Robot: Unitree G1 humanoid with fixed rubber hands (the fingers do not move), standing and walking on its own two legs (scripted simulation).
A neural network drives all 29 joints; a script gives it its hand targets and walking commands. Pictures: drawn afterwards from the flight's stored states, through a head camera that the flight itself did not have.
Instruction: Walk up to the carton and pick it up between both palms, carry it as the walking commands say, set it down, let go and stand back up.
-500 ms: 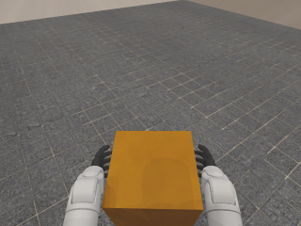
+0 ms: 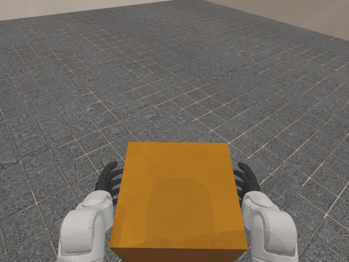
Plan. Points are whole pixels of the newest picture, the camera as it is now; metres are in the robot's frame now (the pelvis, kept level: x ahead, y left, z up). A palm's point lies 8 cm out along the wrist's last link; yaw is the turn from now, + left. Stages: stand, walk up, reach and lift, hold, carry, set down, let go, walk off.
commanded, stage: carry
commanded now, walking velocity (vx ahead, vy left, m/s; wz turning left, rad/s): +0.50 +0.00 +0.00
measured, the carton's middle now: (177, 210) +0.26 +0.00 +0.02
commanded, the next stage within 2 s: none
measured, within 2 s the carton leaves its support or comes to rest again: neither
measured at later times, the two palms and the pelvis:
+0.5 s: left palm (117, 113) +0.57 +0.19 +0.05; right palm (209, 115) +0.57 -0.11 +0.06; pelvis +0.34 +0.04 -0.02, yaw -1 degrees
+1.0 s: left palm (142, 62) +0.94 +0.16 +0.06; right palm (208, 64) +0.95 -0.14 +0.06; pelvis +0.72 +0.00 -0.02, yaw +0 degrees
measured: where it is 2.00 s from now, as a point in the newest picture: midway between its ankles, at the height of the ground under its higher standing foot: (171, 129)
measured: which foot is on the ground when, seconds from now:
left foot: down 0.00-0.04, up 0.06-0.42, down 0.44-0.96, up 0.98-1.00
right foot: up 0.00-0.00, down 0.02-0.48, up 0.50-0.90, down 0.92-1.00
